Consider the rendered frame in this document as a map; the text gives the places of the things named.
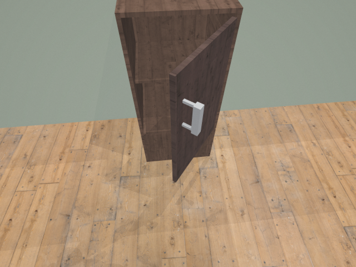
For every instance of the handle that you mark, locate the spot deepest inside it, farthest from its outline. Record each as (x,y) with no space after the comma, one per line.
(197,115)

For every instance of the cupboard door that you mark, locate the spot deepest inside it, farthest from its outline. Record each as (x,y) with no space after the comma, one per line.
(199,78)

